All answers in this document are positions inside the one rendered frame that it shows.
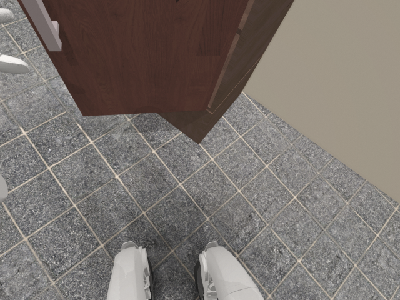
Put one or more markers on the robot left hand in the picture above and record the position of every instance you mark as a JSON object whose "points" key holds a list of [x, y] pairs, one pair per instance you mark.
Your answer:
{"points": [[9, 64]]}

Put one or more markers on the robot right shin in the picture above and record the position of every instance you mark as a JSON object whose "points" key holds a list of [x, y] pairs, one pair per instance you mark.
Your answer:
{"points": [[209, 289]]}

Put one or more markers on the handle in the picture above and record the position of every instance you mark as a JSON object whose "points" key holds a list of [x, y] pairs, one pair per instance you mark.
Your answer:
{"points": [[48, 29]]}

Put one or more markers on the robot right thigh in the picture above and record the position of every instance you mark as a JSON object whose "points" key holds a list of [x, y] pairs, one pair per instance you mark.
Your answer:
{"points": [[230, 279]]}

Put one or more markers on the cupboard door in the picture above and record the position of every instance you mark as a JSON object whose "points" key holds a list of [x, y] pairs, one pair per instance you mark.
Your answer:
{"points": [[141, 56]]}

